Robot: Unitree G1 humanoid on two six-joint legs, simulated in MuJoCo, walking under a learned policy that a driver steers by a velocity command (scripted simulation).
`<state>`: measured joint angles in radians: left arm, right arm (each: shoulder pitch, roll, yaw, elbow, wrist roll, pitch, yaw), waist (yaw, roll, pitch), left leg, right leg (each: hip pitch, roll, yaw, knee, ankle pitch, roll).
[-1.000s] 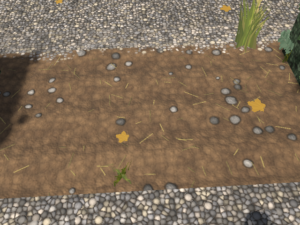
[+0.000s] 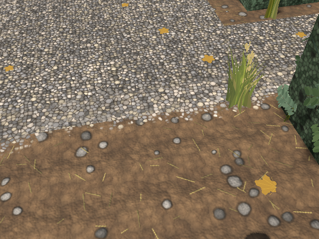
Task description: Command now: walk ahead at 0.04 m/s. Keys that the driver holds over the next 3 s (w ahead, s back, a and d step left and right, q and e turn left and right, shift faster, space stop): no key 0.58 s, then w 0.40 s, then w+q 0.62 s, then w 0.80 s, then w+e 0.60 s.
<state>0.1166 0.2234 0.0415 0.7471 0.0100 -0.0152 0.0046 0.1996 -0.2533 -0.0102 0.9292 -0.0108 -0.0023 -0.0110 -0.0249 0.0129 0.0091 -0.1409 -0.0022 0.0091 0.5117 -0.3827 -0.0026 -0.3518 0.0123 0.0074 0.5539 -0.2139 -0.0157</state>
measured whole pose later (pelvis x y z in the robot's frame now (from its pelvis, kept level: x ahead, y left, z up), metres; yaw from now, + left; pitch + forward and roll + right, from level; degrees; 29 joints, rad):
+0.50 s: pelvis -0.01 -0.01 +0.00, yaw +0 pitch -1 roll +0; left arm 0.11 0.22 0.05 0.95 0.00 0.01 0.03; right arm 0.26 -0.22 -0.01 1.06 -0.01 0.00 -0.04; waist -0.02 0.00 0.04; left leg -0.12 0.01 0.01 0.51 -0.37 -0.01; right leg -0.32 0.03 0.00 0.53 -0.19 -0.03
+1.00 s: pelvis +0.08 -0.04 +0.01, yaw +0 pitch +0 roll +0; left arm 0.31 0.22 0.05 1.07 -0.01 -0.10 -0.02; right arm 0.28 -0.26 -0.06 0.99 0.04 -0.09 -0.01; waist 0.02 0.03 0.00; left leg -0.45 0.06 -0.01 1.14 -0.30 0.06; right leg -0.13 0.04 -0.06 0.38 -0.25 -0.06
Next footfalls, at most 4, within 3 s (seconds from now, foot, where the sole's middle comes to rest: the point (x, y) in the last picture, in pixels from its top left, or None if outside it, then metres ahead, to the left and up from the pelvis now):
1.36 left None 0.43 0.13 -0.77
1.86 right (160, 182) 0.76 0.03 -0.77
2.40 left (92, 152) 0.95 0.36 -0.77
2.94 right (124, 102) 1.29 0.22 -0.77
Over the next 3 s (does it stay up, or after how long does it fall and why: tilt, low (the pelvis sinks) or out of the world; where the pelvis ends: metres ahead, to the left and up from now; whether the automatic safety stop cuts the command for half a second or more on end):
stays up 1.15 0.28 -0.02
